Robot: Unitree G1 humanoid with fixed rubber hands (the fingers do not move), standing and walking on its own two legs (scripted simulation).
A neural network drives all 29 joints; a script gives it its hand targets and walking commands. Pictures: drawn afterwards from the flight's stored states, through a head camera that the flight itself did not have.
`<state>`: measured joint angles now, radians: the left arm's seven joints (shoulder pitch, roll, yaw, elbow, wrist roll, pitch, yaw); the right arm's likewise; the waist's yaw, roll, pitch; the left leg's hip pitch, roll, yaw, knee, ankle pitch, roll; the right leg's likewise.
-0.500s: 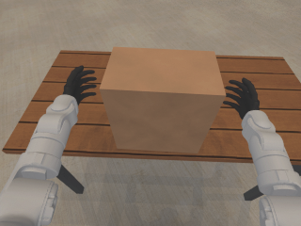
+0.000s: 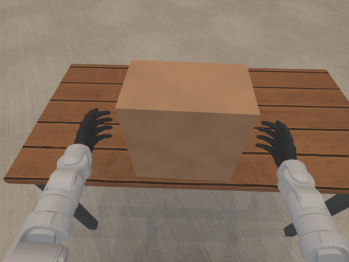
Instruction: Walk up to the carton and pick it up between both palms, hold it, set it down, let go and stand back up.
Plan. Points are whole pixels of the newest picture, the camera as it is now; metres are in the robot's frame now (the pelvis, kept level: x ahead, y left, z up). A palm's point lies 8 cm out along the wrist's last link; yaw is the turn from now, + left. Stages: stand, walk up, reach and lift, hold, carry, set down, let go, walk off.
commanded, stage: set down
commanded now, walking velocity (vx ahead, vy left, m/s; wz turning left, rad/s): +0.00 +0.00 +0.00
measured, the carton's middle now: (184, 126) +0.45 -0.04 +0.04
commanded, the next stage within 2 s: let go in 1.52 s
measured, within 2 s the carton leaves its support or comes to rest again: neither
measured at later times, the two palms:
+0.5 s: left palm (75, 186) +0.30 +0.22 +0.01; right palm (279, 193) +0.27 -0.24 +0.00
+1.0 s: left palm (73, 225) +0.23 +0.22 -0.02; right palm (277, 225) +0.21 -0.23 -0.03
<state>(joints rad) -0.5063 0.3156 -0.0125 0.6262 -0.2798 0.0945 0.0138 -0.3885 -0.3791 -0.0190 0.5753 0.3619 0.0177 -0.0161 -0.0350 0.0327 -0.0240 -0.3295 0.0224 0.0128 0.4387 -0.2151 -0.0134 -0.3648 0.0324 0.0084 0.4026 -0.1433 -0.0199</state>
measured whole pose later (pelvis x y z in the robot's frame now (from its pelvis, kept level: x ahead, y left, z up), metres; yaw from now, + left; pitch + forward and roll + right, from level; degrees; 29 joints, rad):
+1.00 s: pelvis +0.01 +0.00 +0.00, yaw +1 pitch -4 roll +0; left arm 0.08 0.26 -0.09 0.50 -0.22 -0.16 0.04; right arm 0.10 -0.22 -0.04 0.57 0.21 -0.23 0.00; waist -0.01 0.00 0.08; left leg -0.11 0.00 0.00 0.44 -0.25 -0.01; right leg -0.15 0.02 0.01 0.43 -0.20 -0.02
